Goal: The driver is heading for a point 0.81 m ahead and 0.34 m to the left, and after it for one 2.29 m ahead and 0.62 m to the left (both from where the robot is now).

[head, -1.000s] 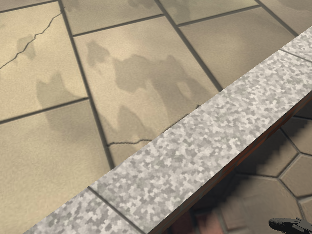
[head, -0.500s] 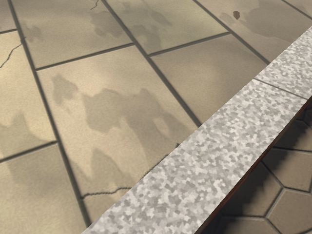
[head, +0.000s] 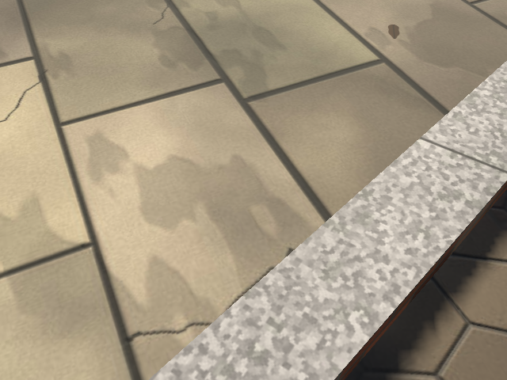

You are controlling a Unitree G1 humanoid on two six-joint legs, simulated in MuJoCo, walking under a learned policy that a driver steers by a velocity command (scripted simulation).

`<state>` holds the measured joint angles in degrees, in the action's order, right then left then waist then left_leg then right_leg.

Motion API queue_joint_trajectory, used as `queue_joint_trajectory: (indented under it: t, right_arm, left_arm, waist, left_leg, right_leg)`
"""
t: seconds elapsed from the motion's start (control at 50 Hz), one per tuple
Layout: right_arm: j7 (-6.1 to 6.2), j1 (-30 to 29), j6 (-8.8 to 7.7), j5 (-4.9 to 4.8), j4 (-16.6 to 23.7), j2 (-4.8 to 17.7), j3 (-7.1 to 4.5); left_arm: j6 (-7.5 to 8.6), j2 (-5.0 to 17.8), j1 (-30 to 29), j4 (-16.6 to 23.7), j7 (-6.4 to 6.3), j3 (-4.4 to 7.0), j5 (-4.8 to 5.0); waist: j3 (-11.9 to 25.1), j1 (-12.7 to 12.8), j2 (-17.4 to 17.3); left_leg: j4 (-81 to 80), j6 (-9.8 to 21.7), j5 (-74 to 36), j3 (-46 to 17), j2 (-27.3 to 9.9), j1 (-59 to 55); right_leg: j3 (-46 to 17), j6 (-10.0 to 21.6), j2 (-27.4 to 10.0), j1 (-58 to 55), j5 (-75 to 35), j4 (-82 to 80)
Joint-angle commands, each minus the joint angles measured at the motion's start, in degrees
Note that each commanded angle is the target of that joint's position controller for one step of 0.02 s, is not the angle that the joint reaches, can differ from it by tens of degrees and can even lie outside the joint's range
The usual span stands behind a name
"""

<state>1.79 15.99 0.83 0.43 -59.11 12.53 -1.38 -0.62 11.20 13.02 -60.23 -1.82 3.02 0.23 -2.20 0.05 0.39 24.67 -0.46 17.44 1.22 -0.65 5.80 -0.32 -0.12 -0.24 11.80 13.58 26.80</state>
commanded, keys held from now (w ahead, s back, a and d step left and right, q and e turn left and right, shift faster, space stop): w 0.08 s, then w+q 0.92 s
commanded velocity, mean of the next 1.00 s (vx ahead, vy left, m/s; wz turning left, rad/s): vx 0.40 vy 0.00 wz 0.41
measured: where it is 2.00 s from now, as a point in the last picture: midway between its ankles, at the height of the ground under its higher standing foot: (140, 265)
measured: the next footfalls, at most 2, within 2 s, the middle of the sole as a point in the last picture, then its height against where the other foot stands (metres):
left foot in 0.68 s outside the picture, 0.14 m higher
right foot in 1.22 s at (200, 272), level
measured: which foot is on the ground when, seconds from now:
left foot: down 0.00-0.22, up 0.24-0.66, down 0.68-1.00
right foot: down 0.00-0.68, up 0.70-1.00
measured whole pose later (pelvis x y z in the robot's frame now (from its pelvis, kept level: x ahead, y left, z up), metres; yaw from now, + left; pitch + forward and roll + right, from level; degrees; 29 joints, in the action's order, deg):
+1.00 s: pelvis +0.39 +0.10 +0.14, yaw +27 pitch +5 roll -3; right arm -1.0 24.7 -3.6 -0.9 -49.4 10.2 -0.6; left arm 6.6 12.9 1.5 -35.0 0.5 -0.8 -1.8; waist 3.1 -2.3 1.2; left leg 22.9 7.5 14.9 -6.1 7.0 11.7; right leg -2.4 2.1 -5.4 52.0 -0.8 64.7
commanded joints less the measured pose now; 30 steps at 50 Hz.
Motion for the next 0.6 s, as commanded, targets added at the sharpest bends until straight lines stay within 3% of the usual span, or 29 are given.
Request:
queue_joint_trajectory:
  t: [0.02, 0.06, 0.1, 0.12, 0.14, 0.18, 0.2, 0.22, 0.24, 0.26, 0.28, 0.3, 0.32, 0.36, 0.4, 0.44, 0.48, 0.5, 0.52, 0.54, 0.56, 0.58, 0.6]
  right_arm:
    - [0.65, 4.6, -0.02, -0.44, 0.1, 5.2, -1.09]
    - [1.17, 4.9, -0.21, -0.85, 0.9, 6.4, -1.45]
    - [1.22, 8.9, -1.19, -1.02, 0.7, 9.0, -2.09]
    - [0.99, 9.6, -1.53, -1.31, 0.6, 10.5, -2.56]
    - [0.91, 9.2, -1.77, -1.54, 0.6, 10.9, -2.94]
    - [0.66, 3.7, -1.95, -1.75, 2.9, 9.5, -2.74]
    - [0.37, 0.5, -1.84, -1.83, 4.3, 8.4, -2.39]
    - [0.13, -0.7, -2.08, -1.74, 5.2, 6.0, -1.8]
    - [0.39, 0.1, -2.8, -1.69, 6.7, 2.1, -0.82]
    - [0.49, 3.7, -3.47, -2.14, 5.5, 3.1, -1.3]
    - [-0.16, 3.7, -3.98, -3.32, 5.1, 4.7, -2.15]
    - [-0.84, 2.3, -4.32, -4.03, 5.4, 3.1, -2.11]
    - [-1.09, 1.5, -4.49, -4.25, 5.3, 1.5, -2.01]
    - [-1.97, -0.7, -4.08, -4.41, 6.6, -0.4, -2.02]
    - [-3.07, -2.6, -2.82, -5.02, 8.8, -3.9, -0.87]
    - [-3.43, -5.5, -1.59, -5.27, 12.5, -6.4, 0.92]
    - [-3.41, -11.2, -1.27, -3.93, 18.3, -7.6, 2.91]
    - [-3.56, -14.0, -1.78, -2.87, 21.7, -7.3, 3.93]
    - [-3.85, -17.8, -2.67, -1.74, 25.2, -6.5, 4.48]
    - [-3.95, -17.8, -2.9, -0.98, 26.3, -4.2, 4.56]
    - [-3.71, -20.5, -3.32, -0.81, 27.3, -4.9, 4.5]
    - [-3.35, -17.4, -3.44, -1.28, 26.3, -3.6, 3.92]
    - [-2.97, -19.3, -3.7, -1.29, 27.2, -2.8, 3.5]
  left_arm:
    - [-0.3, 6.3, 2.3, 0.6, -0.74, 1.36, 0.57]
    - [-0.01, 6.0, 0.7, 1.6, -0.82, 1.42, 1.13]
    - [1.25, 4.7, -3.4, 3.9, -0.27, 1.12, 1.1]
    - [2.09, 3.7, -3.3, 4.4, 0.17, 0.97, 1.08]
    - [2.88, 3.3, -2.1, 4.2, 0.58, 0.91, 0.83]
    - [3.96, 3.6, 3.7, 2.8, 1.05, 1.19, 1.42]
    - [4.22, 4.4, 7.5, 1.4, 0.94, 1.65, 1.49]
    - [4.5, 7.2, 12.1, -0.1, 0.83, 2.68, 1.11]
    - [4.72, 13.2, 19.0, -1.8, 1.17, 4.49, 0.95]
    - [4.86, 11.8, 24.8, -2.8, 1.27, 3.94, -0.01]
    - [5.5, 7.5, 21.3, -1.3, 1.01, 2.21, -1.07]
    - [5.78, 6.4, 16.4, -0.1, 0.85, 1.55, -0.98]
    - [5.59, 4.7, 15.5, -0.6, 1.07, 0.77, -0.91]
    - [4.62, -0.5, 17.3, -2.5, 1.46, -1.33, -1.77]
    - [3.55, -1.8, 19.8, -4.0, 1.15, -2.35, -2.08]
    - [2.77, -1.1, 19.3, -4.1, 0.68, -3.21, -1.9]
    - [2.6, -1.0, 15.7, -3.0, 0.03, -4.21, -2.03]
    - [2.37, -0.2, 12.3, -1.6, -0.25, -4.35, -1.96]
    - [2.46, 1.0, 10.8, -0.8, -1.3, -4.61, -1.92]
    - [3.06, 3.6, 10.3, 0.8, -2.09, -4.01, -1.84]
    - [4.0, 5.6, 13.1, 0.2, -2.35, -3.53, -1.19]
    - [4.62, 8.0, 11.9, 0.8, -2.23, -3.07, -0.22]
    - [4.83, 11.4, 15.2, 0.4, -2.14, -2.4, 0.95]
  waist:
    - [0.5, -0.2, -0.5]
    - [-5.4, -1.0, -2.4]
    - [-8.6, -3.1, -6.8]
    - [-8.9, -2.9, -9.7]
    - [-9.1, -2.2, -10.5]
    - [-8.7, 2.2, -9.2]
    - [-8.2, 4.6, -6.9]
    - [-5.7, 6.1, -0.8]
    - [-1.4, 7.5, 14.5]
    - [4.3, 8.0, 17.0]
    - [1.5, 6.1, 7.4]
    - [-1.5, 4.5, 4.5]
    - [-3.5, 4.0, 3.6]
    - [-3.7, 3.7, 4.7]
    - [-4.4, 3.5, 5.1]
    - [-7.6, 1.6, 3.4]
    - [-11.2, -0.9, 1.4]
    - [-11.8, -2.3, 0.0]
    - [-10.8, -3.1, -0.7]
    - [-8.4, -3.0, -1.6]
    - [-5.2, -1.8, 0.0]
    - [-2.7, -3.8, 0.6]
    - [1.3, -3.9, 3.7]
  left_leg:
    - [-2.6, 1.7, 7.6, 0.2, 0.3, 4.7]
    - [-4.2, 4.6, 20.9, -4.3, -2.3, 7.4]
    - [-10.3, 9.2, 24.8, -16.0, -10.0, 4.4]
    - [-13.6, 12.2, 25.0, -23.4, -15.0, 4.1]
    - [-14.6, 14.2, 22.6, -27.1, -17.7, 6.0]
    - [-12.2, 12.0, 16.3, -23.0, -14.8, 10.7]
    - [-8.2, 9.5, 11.0, -18.0, -10.6, 14.9]
    - [2.1, 6.8, 4.1, -11.0, -5.2, 19.1]
    - [21.0, 3.0, 4.6, -0.8, 3.0, 28.7]
    - [44.4, 0.7, 14.0, -1.9, 3.7, 33.2]
    - [60.5, 1.4, 13.8, -7.2, 1.8, 38.3]
    - [68.8, 2.9, 10.1, -8.3, 0.3, 45.0]
    - [75.0, 4.2, 7.8, -7.8, -0.4, 50.1]
    - [86.0, 5.8, 8.0, -5.3, -1.6, 57.0]
    - [97.1, 5.8, 11.4, -4.1, -1.8, 64.2]
    - [108.1, 5.3, 13.8, -6.1, -2.4, 74.9]
    - [107.2, 5.1, 9.9, -6.4, -3.2, 78.8]
    - [95.4, 4.6, 5.1, -3.1, -3.5, 73.8]
    - [84.5, 4.0, 0.2, -2.6, -4.7, 65.4]
    - [72.5, 2.8, -3.6, 3.4, -4.5, 52.7]
    - [69.0, 3.2, -5.1, 5.7, -4.8, 44.9]
    - [62.2, 5.3, -2.8, 10.2, -2.9, 35.8]
    - [58.1, 7.2, 0.7, 14.5, 1.0, 30.9]
  right_leg:
    - [-0.3, 2.2, -0.4, -1.3, 3.5, -1.6]
    - [-0.1, 3.2, 0.7, 8.0, 20.5, -0.6]
    - [1.6, 3.3, 1.7, 16.2, 15.1, 5.6]
    - [3.1, 2.9, 1.3, 17.5, 10.8, 10.5]
    - [2.2, 3.0, -0.1, 15.8, 9.5, 13.6]
    - [1.9, 4.2, -0.8, 7.1, 8.8, 5.6]
    - [2.2, 4.0, 0.0, -1.3, 4.5, -1.8]
    - [-2.1, 3.5, -3.1, -9.3, -0.9, -4.8]
    - [-16.9, 7.5, -11.9, -19.8, -1.9, -9.8]
    - [-31.5, 13.6, -21.7, -23.8, -4.5, -14.2]
    - [-29.8, 15.1, -23.6, -21.4, -4.6, -14.1]
    - [-23.6, 13.8, -22.1, -21.0, -3.9, -13.8]
    - [-17.9, 12.5, -20.3, -21.1, -7.3, -13.6]
    - [-8.3, 10.0, -16.5, -21.6, -13.1, -11.8]
    - [-5.9, 10.2, -17.0, -19.7, -8.7, -12.8]
    - [-6.0, 10.5, -20.0, -16.4, -3.9, -14.9]
    - [-1.2, 7.5, -19.2, -8.4, -3.0, -16.7]
    - [4.5, 5.5, -14.9, -0.3, -1.4, -18.4]
    - [7.8, 4.8, -12.5, 7.9, -3.3, -21.5]
    - [11.3, 6.2, -11.2, 14.9, -6.4, -26.2]
    - [10.4, 7.0, -13.0, 13.3, -16.7, -29.0]
    - [14.7, 7.0, -12.4, 10.8, -39.0, -26.4]
    - [15.2, 7.7, -13.4, 3.6, -70.0, -20.7]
